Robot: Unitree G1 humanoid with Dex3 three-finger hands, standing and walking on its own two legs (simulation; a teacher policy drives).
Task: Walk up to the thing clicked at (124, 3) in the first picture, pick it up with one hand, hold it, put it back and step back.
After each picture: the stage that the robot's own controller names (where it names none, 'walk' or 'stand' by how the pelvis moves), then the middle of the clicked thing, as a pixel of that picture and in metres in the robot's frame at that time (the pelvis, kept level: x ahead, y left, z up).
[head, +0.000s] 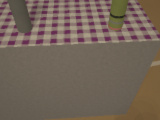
stand; (119, 3) +0.71 -0.15 +0.14
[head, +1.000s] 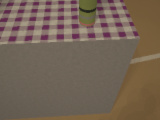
walk; out of the picture +0.64 +0.00 +0.17
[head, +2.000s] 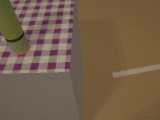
walk; (7, 22) +0.50 +0.28 +0.16
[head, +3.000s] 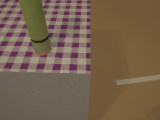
stand; (36, 24) +0.53 +0.19 +0.14
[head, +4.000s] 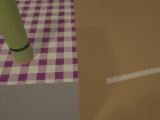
stand; (13, 31) +0.47 +0.23 +0.15
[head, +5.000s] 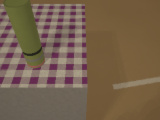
stand; (28, 36) +0.47 +0.20 +0.14
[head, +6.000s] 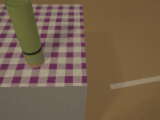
stand; (28, 36) +0.47 +0.20 +0.14
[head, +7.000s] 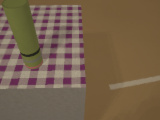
stand; (26, 37) +0.47 +0.21 +0.14
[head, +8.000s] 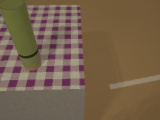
stand; (24, 38) +0.46 +0.21 +0.14
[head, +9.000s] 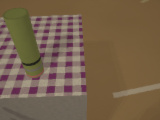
rise first; (27, 47) +0.45 +0.22 +0.14
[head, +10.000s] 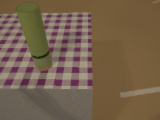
go down; (36, 40) +0.47 +0.21 +0.15
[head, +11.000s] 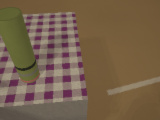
go down; (20, 50) +0.42 +0.20 +0.15
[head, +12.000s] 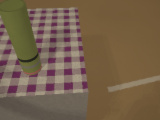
approach; (23, 42) +0.45 +0.20 +0.15
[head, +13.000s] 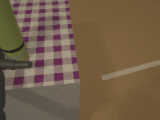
close; (6, 30) +0.45 +0.21 +0.18
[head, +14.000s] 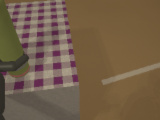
lift; (6, 43) +0.41 +0.21 +0.18
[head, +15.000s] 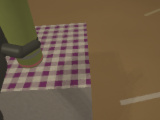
lift; (16, 22) +0.31 +0.16 +0.34
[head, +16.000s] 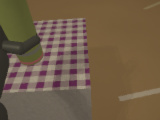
hold; (16, 19) +0.33 +0.17 +0.33
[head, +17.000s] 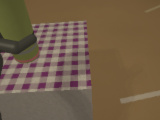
hold; (11, 16) +0.31 +0.16 +0.35
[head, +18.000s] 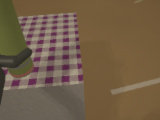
hold; (7, 34) +0.34 +0.19 +0.28
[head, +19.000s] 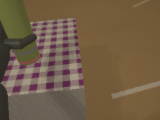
crouch; (15, 21) +0.41 +0.18 +0.29
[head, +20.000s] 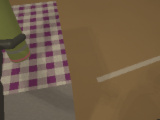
lower; (4, 23) +0.48 +0.19 +0.20
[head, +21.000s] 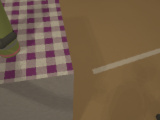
lower; out of the picture +0.48 +0.22 +0.19
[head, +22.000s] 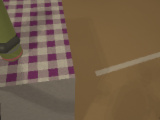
lower; out of the picture +0.47 +0.22 +0.18
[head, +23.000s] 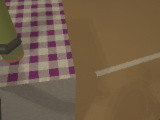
lower; out of the picture +0.47 +0.22 +0.18
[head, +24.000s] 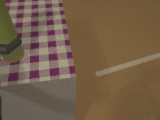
rest; out of the picture +0.47 +0.22 +0.18
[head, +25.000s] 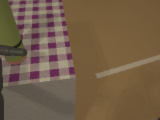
withdraw; (4, 27) +0.46 +0.21 +0.18
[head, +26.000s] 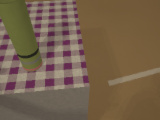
sink last; (22, 36) +0.44 +0.19 +0.17
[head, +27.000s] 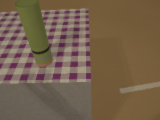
stand; (36, 35) +0.49 +0.21 +0.16
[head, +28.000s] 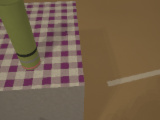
stand; (21, 36) +0.45 +0.21 +0.15
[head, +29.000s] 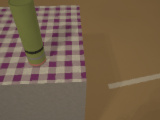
stand; (30, 35) +0.49 +0.20 +0.14
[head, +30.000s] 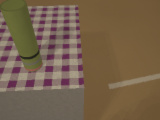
stand; (25, 40) +0.46 +0.20 +0.14
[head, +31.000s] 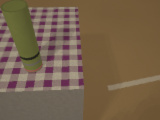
stand; (25, 40) +0.46 +0.21 +0.14
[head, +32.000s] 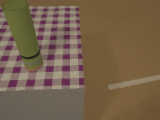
stand; (26, 39) +0.46 +0.20 +0.14
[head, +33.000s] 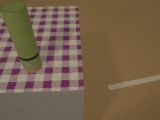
stand; (24, 41) +0.45 +0.21 +0.14
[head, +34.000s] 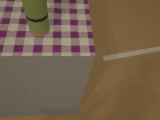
walk; out of the picture +0.53 +0.16 +0.15
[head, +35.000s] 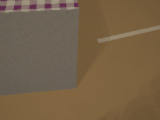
walk; out of the picture +0.75 +0.25 +0.17
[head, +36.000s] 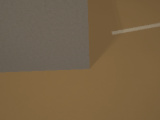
stand; out of the picture +1.08 +0.20 +0.16
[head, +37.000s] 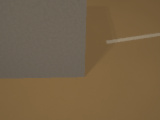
stand; out of the picture +1.06 +0.17 +0.15
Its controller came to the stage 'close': yes
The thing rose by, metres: 0.21
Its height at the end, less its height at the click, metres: +0.00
